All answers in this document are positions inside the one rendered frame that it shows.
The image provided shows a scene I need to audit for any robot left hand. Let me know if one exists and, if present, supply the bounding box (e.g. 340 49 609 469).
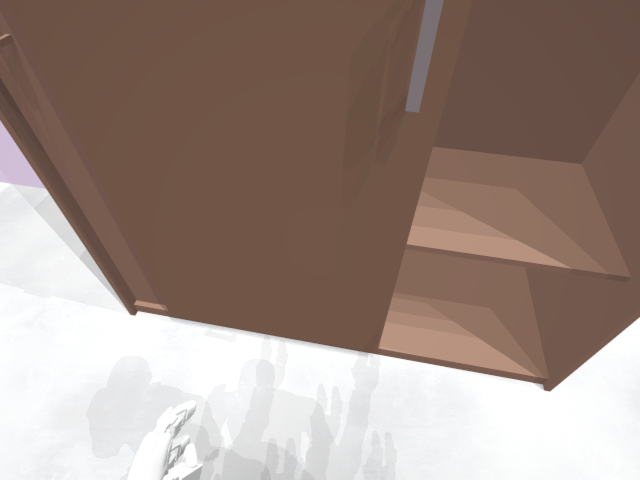
127 400 202 480

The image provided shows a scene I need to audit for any wardrobe door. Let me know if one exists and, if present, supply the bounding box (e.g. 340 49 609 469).
0 0 165 305
6 0 473 353

